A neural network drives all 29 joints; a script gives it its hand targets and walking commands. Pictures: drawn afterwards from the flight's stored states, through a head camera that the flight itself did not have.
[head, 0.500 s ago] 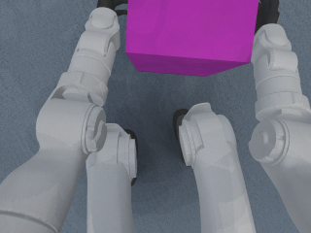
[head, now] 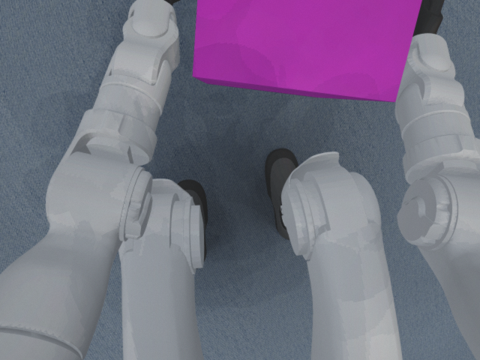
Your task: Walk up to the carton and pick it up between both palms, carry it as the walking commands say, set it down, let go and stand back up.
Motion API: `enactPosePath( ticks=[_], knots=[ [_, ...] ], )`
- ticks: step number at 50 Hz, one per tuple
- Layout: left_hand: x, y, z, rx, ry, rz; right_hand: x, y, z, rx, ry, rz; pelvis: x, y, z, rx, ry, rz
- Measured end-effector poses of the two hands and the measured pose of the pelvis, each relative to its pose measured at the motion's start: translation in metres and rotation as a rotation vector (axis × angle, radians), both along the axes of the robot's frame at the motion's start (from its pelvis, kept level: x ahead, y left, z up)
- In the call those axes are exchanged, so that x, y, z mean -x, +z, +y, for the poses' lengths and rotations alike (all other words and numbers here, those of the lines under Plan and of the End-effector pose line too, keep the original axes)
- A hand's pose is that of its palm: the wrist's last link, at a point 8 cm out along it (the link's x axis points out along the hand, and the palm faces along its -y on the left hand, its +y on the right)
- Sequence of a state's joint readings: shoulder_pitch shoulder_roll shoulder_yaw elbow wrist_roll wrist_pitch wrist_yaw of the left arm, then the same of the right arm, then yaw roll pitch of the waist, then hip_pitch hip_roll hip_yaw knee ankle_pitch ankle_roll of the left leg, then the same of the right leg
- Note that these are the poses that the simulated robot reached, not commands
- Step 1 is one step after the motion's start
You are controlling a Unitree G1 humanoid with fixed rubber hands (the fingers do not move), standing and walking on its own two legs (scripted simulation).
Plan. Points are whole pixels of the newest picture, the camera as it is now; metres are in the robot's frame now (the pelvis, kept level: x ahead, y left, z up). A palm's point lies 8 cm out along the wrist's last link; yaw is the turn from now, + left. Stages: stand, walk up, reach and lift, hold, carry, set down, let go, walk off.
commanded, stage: set down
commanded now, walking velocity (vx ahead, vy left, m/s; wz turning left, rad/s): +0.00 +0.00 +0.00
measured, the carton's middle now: (283, 31) +0.49 -0.12 -0.24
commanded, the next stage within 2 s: let go in 1.52 s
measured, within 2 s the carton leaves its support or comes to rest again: neither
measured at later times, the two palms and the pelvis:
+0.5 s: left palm out of the picture +0.56 +0.04 -0.12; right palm out of the picture +0.45 -0.32 -0.12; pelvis -0.01 -0.01 +0.02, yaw -1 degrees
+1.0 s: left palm out of the picture +0.55 +0.05 +0.04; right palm out of the picture +0.44 -0.32 +0.04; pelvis +0.01 +0.00 +0.14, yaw -2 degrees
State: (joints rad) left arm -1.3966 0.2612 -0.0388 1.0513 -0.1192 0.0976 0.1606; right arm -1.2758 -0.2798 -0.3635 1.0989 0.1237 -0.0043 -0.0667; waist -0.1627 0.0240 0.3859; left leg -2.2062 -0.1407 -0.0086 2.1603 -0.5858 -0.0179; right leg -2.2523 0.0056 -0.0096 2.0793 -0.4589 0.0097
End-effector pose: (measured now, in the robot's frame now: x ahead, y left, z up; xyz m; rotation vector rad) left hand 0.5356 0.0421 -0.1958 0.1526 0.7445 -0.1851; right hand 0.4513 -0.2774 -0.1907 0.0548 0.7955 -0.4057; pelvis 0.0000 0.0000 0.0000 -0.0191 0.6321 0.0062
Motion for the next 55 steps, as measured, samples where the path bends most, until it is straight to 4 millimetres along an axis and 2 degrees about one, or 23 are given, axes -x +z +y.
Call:
enactPosePath(
  ticks=[8, 13, 16, 23, 29, 36, 40, 44, 50, 55],
  knots=[
    [-0.018, 0.008, 0.02, -0.045, 0.025, -0.081, 0.007, -0.01, -0.025, 0.02, -0.035, -0.062, 0.003, -0.002, -0.004, -0.015, -0.002, -0.091],
    [-0.011, 0.009, 0.02, -0.049, 0.032, -0.034, 0.013, -0.004, -0.033, 0.006, -0.033, -0.073, 0.005, -0.007, -0.008, -0.029, -0.013, -0.121],
    [-0.013, 0.019, 0.014, -0.041, 0.037, -0.049, 0.007, 0.015, -0.036, 0.001, -0.025, -0.131, 0.008, -0.006, -0.01, -0.035, -0.025, -0.141],
    [-0.025, 0.064, 0.001, -0.028, 0.043, -0.085, -0.003, 0.063, -0.045, 0.024, -0.012, -0.148, 0.012, 0.01, -0.01, -0.036, -0.036, -0.173],
    [-0.031, 0.098, 0.007, -0.038, 0.052, -0.088, -0.001, 0.092, -0.039, 0.016, -0.009, -0.128, 0.005, 0.04, -0.007, -0.034, -0.048, -0.15],
    [-0.024, 0.136, 0.026, -0.05, 0.07, -0.104, -0.002, 0.132, -0.026, 0.023, 0.01, -0.15, -0.005, 0.074, -0.002, -0.029, -0.044, -0.147],
    [-0.019, 0.158, 0.031, -0.051, 0.062, -0.103, 0.002, 0.155, -0.026, 0.038, 0.017, -0.139, -0.007, 0.092, 0.001, -0.02, -0.038, -0.149],
    [-0.016, 0.183, 0.026, -0.044, 0.044, -0.1, 0.01, 0.182, -0.033, 0.042, 0.001, -0.13, -0.007, 0.11, 0.003, -0.011, -0.04, -0.145],
    [-0.019, 0.234, 0.012, -0.048, 0.023, -0.127, 0.014, 0.227, -0.046, 0.024, -0.021, -0.155, -0.006, 0.139, 0.003, -0.013, -0.052, -0.127],
    [-0.021, 0.274, 0.01, -0.062, 0.039, -0.083, 0.014, 0.264, -0.05, -0.006, -0.025, -0.143, -0.014, 0.161, -0.002, -0.04, -0.069, -0.045]
  ],
)
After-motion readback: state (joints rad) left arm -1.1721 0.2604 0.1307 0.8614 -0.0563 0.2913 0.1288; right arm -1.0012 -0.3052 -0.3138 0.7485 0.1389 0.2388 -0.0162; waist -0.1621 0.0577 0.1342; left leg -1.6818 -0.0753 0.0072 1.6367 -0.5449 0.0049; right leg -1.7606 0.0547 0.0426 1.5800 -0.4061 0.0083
